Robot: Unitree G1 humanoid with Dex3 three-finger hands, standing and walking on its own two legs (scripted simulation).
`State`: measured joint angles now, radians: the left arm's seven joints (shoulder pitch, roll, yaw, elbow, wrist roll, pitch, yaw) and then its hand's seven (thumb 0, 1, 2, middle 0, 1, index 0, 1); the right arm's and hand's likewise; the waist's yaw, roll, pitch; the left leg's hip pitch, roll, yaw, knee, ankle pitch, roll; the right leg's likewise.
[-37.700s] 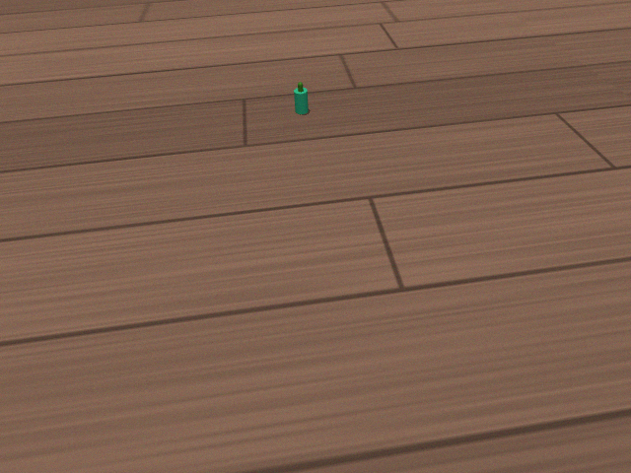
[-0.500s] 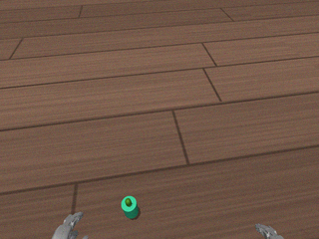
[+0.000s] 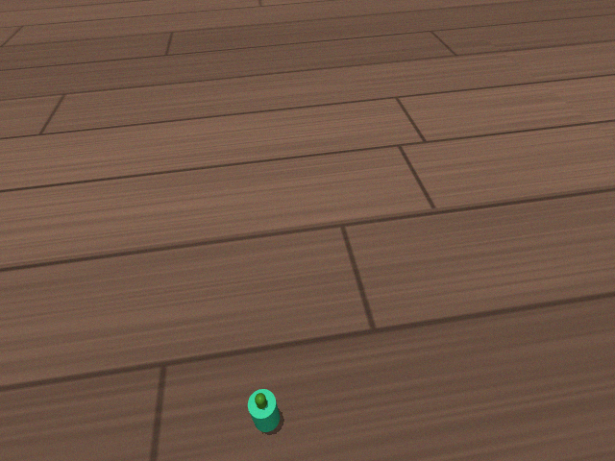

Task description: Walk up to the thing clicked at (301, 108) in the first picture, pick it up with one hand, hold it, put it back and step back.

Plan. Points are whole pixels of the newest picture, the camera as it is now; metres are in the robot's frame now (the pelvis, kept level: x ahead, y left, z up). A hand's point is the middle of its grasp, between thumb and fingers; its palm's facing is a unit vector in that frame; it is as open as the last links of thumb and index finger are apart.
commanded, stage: stand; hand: left
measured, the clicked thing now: (263, 408) +0.41 +0.18 -0.68
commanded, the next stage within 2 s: step back in 1.50 s
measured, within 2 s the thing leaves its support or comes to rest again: neither
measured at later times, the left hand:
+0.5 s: hand out of the picture +0.06 +0.24 -0.15, palm faces -0.03 -0.94 -0.34, open 7.4 cm
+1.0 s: hand out of the picture +0.08 +0.24 -0.15, palm faces -0.02 -0.94 -0.34, open 7.4 cm
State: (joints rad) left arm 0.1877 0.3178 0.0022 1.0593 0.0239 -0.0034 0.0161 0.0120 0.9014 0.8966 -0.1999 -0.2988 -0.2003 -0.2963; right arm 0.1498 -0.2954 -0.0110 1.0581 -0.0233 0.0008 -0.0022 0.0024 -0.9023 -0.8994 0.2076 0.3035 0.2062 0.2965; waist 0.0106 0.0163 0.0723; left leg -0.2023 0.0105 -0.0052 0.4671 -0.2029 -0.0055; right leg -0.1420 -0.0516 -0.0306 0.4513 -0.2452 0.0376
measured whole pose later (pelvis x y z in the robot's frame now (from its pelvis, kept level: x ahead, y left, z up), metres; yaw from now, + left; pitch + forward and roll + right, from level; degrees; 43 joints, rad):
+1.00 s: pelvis +0.02 -0.01 +0.01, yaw +0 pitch -2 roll +0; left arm 0.11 0.33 0.01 1.16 0.01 -0.01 0.00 0.01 0.90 0.90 -0.20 -0.30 -0.20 -0.30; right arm 0.11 -0.34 -0.01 1.15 -0.01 -0.01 0.00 0.00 -0.90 -0.90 0.21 0.30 0.21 0.30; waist 0.00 0.01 0.06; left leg -0.14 0.02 0.00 0.34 -0.16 -0.02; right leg -0.09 -0.04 -0.03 0.33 -0.20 0.03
